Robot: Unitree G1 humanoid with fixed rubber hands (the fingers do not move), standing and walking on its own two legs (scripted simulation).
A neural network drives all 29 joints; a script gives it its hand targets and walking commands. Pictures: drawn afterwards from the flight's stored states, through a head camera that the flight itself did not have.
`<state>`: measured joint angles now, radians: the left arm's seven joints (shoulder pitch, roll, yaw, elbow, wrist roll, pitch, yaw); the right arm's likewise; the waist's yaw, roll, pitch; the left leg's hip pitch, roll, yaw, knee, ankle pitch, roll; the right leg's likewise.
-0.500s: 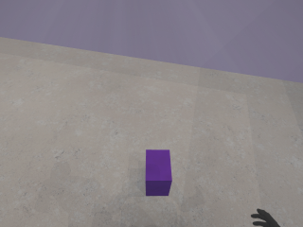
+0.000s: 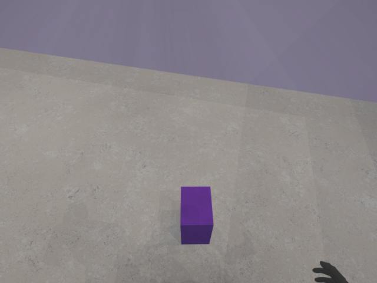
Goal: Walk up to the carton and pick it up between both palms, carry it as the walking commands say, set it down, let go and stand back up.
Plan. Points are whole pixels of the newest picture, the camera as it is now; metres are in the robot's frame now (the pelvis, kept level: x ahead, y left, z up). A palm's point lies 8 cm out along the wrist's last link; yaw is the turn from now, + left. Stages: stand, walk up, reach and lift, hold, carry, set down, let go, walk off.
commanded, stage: walk up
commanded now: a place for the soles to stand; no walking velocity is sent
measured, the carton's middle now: (195, 216) +0.54 -0.03 -0.62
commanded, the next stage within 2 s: none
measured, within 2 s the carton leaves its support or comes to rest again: neither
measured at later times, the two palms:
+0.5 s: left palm out of the picture +0.08 +0.32 -0.10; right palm out of the picture +0.12 -0.32 -0.08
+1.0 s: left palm out of the picture +0.09 +0.32 -0.09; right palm out of the picture +0.11 -0.33 -0.08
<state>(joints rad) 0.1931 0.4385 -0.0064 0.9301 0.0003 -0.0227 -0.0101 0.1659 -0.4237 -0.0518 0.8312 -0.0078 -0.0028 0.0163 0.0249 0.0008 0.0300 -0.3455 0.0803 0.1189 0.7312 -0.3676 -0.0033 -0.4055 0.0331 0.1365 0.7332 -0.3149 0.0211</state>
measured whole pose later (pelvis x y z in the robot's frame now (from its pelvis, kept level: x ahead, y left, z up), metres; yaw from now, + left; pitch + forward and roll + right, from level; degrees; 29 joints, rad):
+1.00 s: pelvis +0.01 +0.00 +0.00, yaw -1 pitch -1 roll +0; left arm 0.20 0.44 0.03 0.89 0.00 0.01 -0.05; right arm 0.23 -0.43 -0.05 0.83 -0.01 -0.06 0.00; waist 0.02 0.00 0.02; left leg -0.33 0.10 0.12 0.71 -0.38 0.01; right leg -0.45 0.04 0.12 0.86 -0.38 0.01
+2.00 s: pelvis +0.09 -0.09 +0.01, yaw -3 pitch -1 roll +1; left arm 0.27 0.43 0.05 0.88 0.00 0.01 -0.06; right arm 0.27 -0.45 -0.05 0.83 -0.01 -0.05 -0.02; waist 0.02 -0.04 0.04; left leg -0.35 0.09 0.08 0.64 -0.30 0.01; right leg -0.33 0.02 0.01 0.65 -0.29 -0.04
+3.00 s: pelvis +0.09 -0.08 +0.01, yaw -2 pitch +0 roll +0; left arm 0.16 0.43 -0.02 0.94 0.00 -0.01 -0.02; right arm 0.19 -0.44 -0.05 0.85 -0.01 -0.02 0.01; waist 0.02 -0.02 0.02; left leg -0.35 0.09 0.08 0.63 -0.27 -0.01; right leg -0.33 0.02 0.00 0.64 -0.31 -0.03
